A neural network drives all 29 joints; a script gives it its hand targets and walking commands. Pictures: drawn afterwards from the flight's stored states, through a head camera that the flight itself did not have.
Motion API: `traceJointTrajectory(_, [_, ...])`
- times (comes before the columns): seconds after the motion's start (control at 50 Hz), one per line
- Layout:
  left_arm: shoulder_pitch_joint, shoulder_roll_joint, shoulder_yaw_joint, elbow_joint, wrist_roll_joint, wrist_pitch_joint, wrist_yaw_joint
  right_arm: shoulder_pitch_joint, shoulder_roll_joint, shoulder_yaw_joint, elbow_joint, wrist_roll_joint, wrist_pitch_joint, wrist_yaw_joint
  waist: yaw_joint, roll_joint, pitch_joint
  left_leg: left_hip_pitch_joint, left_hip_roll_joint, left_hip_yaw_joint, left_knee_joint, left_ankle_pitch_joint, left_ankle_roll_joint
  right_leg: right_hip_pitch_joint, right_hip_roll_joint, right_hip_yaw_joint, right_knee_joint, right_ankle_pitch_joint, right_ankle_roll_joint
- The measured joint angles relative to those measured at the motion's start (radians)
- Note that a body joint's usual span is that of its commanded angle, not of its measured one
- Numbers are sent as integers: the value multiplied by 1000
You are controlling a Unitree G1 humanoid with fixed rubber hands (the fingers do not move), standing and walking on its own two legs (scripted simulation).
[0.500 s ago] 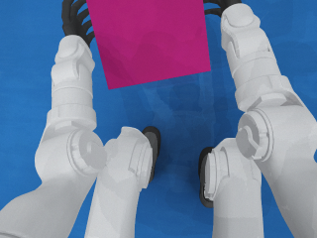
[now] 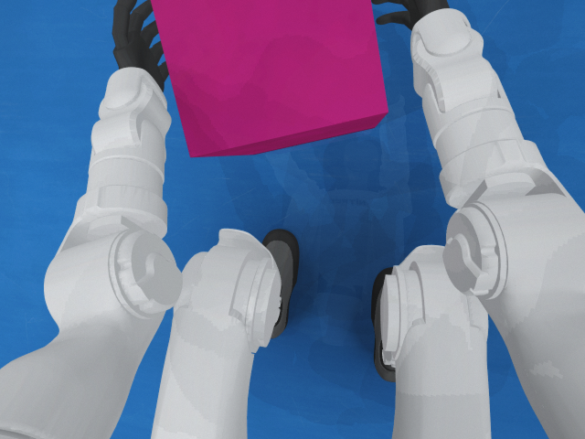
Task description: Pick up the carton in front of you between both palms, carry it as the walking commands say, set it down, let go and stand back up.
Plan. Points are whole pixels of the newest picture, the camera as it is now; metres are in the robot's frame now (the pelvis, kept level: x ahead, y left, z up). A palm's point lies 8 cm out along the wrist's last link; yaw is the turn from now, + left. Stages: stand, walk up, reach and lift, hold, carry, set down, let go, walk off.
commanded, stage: set down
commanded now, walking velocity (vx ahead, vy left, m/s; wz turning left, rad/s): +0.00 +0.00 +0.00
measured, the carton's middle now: (286, 63) +0.52 +0.08 -0.25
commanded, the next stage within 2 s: let go in 1.30 s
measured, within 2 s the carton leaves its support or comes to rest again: neither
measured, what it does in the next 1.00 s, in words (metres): rises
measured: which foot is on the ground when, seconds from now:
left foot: down 0.00-1.00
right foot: down 0.00-1.00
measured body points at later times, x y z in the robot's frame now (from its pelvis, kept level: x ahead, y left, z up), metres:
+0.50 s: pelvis -0.02 +0.01 +0.02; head +0.33 +0.00 +0.30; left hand +0.48 +0.25 -0.12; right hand +0.58 -0.12 -0.10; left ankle +0.13 +0.11 -0.34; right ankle +0.07 -0.10 -0.34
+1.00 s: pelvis +0.00 +0.01 +0.15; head +0.32 +0.01 +0.47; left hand +0.47 +0.25 +0.04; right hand +0.58 -0.13 +0.05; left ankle +0.13 +0.11 -0.34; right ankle +0.07 -0.10 -0.34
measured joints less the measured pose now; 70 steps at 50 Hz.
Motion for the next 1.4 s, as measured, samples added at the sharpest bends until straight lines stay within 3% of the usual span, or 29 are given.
traceJointTrajectory(0.12, [14,16,-155,106,-125,-75,46,65,-124,174,1,180,-36,-60,25,11,53,23,2,-2,-1,11,0,20,2,-2,-1,14,4])
traceJointTrajectory(0.24, [51,78,-235,88,-267,-106,73,22,-229,270,-27,332,-23,-61,13,-13,93,38,16,5,-1,29,10,30,6,0,0,35,7])
traceJointTrajectory(0.38, [61,69,-285,-13,-287,-69,97,-69,-256,286,-29,367,14,-42,-4,-48,91,51,15,15,-24,52,21,44,4,12,-22,55,20])
traceJointTrajectory(0.44, [85,41,-300,-111,-273,-47,118,-54,-259,279,-58,377,33,-43,8,-56,66,62,9,8,-47,62,26,60,-1,7,-50,62,23])
traceJointTrajectory(0.54, [137,15,-317,-228,-270,18,151,-4,-242,208,-65,340,65,-31,23,-71,0,102,-6,-6,-110,69,27,113,-16,-2,-122,66,20])
traceJointTrajectory(0.6, [144,2,-321,-227,-257,55,162,9,-230,153,-16,325,74,-13,25,-74,-39,137,-12,-18,-165,74,27,152,-21,-10,-187,74,20])
traceJointTrajectory(0.72, [186,-36,-288,-272,-195,71,168,70,-216,118,-35,303,67,20,30,-78,-125,194,-10,-28,-287,87,33,208,-18,-8,-323,103,25])
traceJointTrajectory(1.1, [332,-51,-290,-365,-192,91,127,174,-191,62,-87,227,89,41,33,-92,-282,422,-8,-34,-631,140,30,418,-21,13,-670,177,21])
traceJointTrajectory(1.26, [378,-74,-259,-336,-145,75,106,236,-162,53,-84,202,82,52,27,-102,-303,574,1,-40,-813,185,32,564,-16,20,-862,237,21])
traceJointTrajectory(1.4, [419,-97,-258,-354,-116,66,97,257,-155,-23,-67,150,63,63,33,-92,-292,710,1,-41,-953,221,36,699,-20,28,-1007,279,24])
